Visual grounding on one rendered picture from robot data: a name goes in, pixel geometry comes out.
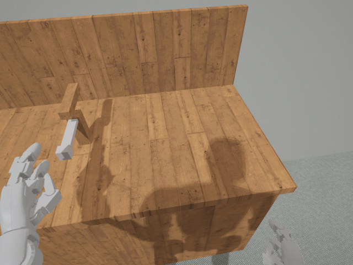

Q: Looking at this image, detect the tap lever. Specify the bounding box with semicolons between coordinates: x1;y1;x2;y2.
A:
55;119;78;161

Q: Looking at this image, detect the counter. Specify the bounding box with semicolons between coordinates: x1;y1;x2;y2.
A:
0;4;297;265

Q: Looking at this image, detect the left robot forearm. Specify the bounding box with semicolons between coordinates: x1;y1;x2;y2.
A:
0;227;44;265

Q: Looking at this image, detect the left robot hand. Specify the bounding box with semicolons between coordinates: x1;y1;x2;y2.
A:
0;142;62;235

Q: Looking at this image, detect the right robot hand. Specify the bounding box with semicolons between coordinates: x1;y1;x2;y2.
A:
262;219;305;265

